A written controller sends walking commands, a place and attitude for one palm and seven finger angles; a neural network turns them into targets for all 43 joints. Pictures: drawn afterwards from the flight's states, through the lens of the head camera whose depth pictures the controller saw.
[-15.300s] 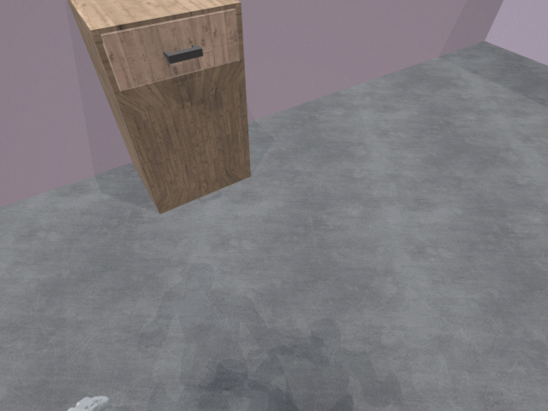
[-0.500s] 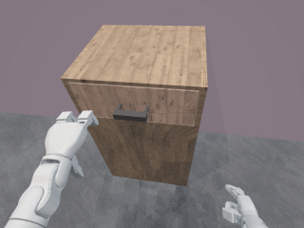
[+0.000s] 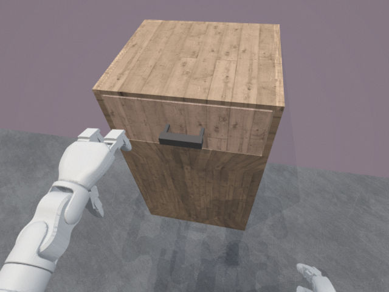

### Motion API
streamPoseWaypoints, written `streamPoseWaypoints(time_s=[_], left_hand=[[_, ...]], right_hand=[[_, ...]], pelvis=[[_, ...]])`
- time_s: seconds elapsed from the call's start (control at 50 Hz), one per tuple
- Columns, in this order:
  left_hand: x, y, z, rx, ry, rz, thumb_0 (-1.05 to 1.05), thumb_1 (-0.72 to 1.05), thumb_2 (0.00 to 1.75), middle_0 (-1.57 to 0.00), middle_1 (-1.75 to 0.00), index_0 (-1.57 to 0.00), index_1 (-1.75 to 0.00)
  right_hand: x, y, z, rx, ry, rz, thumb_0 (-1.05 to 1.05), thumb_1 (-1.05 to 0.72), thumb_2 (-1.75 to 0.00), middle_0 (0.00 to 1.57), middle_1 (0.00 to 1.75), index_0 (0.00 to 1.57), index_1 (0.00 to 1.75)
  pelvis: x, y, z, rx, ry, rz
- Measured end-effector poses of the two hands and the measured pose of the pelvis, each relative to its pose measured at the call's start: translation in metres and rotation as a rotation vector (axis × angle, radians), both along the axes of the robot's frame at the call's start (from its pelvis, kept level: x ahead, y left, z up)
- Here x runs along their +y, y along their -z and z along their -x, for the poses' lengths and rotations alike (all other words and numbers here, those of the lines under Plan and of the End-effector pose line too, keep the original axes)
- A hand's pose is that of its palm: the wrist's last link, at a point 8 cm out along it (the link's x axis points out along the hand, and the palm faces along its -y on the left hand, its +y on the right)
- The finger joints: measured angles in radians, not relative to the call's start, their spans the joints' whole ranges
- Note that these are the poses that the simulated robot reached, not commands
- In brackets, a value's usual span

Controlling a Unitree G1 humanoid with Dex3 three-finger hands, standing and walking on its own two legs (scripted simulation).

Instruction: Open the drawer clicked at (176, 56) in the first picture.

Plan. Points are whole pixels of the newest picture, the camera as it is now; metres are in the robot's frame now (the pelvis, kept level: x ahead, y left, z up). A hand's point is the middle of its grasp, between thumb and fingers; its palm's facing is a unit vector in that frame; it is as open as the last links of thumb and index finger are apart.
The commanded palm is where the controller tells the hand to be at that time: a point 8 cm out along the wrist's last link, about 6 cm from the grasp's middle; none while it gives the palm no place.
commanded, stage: raise the hand with hooked fingers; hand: left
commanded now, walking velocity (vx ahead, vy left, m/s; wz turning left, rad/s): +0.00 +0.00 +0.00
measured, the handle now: (182, 134) +0.52 +0.11 -0.03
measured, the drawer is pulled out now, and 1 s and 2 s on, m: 0.00 0.00 0.00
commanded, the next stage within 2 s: move the hooked fingers above the handle in 0.04 s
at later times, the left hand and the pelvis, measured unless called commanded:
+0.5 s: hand (126, 160) +0.35 +0.20 +0.07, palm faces +0.03 -0.06 -1.00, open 13.8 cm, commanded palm +0.32 +0.21 +0.13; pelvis -0.01 +0.00 +0.00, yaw +0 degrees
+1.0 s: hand (149, 151) +0.39 +0.16 +0.05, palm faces -0.01 -0.04 -1.00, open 13.8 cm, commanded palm +0.37 +0.17 +0.11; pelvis +0.01 -0.03 -0.01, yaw +0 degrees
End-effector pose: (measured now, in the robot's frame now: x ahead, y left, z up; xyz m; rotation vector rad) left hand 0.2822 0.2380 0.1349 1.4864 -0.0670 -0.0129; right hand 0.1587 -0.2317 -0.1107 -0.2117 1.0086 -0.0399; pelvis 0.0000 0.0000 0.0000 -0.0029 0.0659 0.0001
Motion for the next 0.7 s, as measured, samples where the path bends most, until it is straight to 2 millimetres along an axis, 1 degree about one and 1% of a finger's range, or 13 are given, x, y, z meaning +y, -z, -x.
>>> streamPoseWaypoints(time_s=[0.12,0.2,0.3,0.4,0.54,0.62,0.7], left_hand=[[0.009,-0.003,-0.001,-0.022,-0.037,-0.006,0.0,-0.49,0.3,-0.32,-1.2,-0.32,-1.2],[0.008,-0.003,-0.001,-0.007,-0.04,-0.008,0.0,-0.49,0.3,-0.32,-1.2,-0.32,-1.2],[-0.008,0.002,-0.006,0.008,0.001,0.006,0.0,-0.49,0.3,-0.32,-1.2,-0.32,-1.2],[-0.024,0.009,-0.021,0.008,0.041,-0.01,0.0,-0.49,0.3,-0.32,-1.2,-0.32,-1.2],[-0.038,0.008,-0.048,-0.006,0.031,-0.02,0.0,-0.49,0.3,-0.32,-1.2,-0.32,-1.2],[-0.044,0.012,-0.059,0.014,0.011,-0.02,0.0,-0.49,0.3,-0.32,-1.2,-0.32,-1.2],[-0.053,0.019,-0.065,0.037,0.021,-0.02,0.0,-0.49,0.3,-0.32,-1.2,-0.32,-1.2]], right_hand=[[0.006,0.0,-0.001,-0.008,0.006,-0.011,0.01,-0.91,-0.9,0.2,0.3,0.2,0.3],[0.012,-0.002,-0.006,-0.031,-0.001,-0.025,0.01,-0.91,-0.9,0.2,0.3,0.2,0.3],[0.02,-0.004,-0.011,-0.05,-0.024,-0.037,0.01,-0.91,-0.9,0.2,0.3,0.2,0.3],[0.023,-0.002,-0.011,-0.048,-0.03,-0.041,0.0,-0.91,-0.9,0.2,0.3,0.2,0.3],[0.013,0.004,0.001,-0.015,0.01,-0.049,0.0,-0.91,-0.9,0.21,0.3,0.2,0.3],[0.001,0.009,0.011,0.02,0.038,-0.043,0.0,-0.91,-0.9,0.21,0.3,0.2,0.3],[-0.013,0.012,0.019,0.048,0.065,-0.026,0.0,-0.91,-0.9,0.21,0.3,0.2,0.3]], pelvis=[[0.004,0.0,0.003,0.0,-0.004,0.002],[0.006,0.0,0.004,-0.004,-0.006,0.002],[0.006,0.001,0.006,-0.003,-0.014,0.002],[0.003,0.002,0.008,0.007,-0.014,-0.001],[-0.002,0.003,0.004,0.028,-0.003,-0.005],[-0.007,0.004,0.001,0.038,0.002,-0.009],[-0.012,0.004,-0.003,0.046,0.009,-0.012]])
